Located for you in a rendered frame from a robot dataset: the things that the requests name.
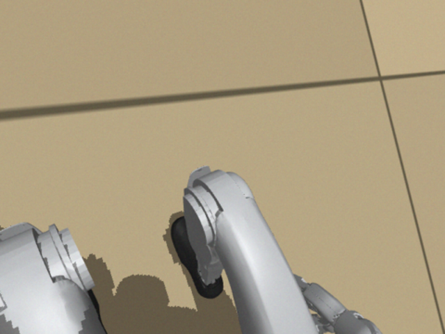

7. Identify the right robot arm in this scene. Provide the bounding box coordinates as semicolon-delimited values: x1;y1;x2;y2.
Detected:
334;310;382;334

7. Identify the left robot foot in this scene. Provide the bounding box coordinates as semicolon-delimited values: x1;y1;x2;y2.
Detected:
88;289;107;334

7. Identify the right robot hand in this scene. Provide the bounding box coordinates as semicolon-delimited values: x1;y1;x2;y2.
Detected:
294;274;348;334

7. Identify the right robot foot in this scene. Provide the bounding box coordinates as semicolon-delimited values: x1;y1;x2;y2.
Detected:
171;216;223;299

